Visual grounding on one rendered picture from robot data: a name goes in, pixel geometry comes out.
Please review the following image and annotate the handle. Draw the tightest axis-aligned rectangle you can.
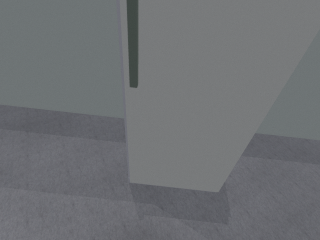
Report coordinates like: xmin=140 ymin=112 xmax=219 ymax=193
xmin=126 ymin=0 xmax=139 ymax=88

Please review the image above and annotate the fridge door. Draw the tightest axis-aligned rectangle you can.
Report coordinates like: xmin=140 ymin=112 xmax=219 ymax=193
xmin=119 ymin=0 xmax=320 ymax=192

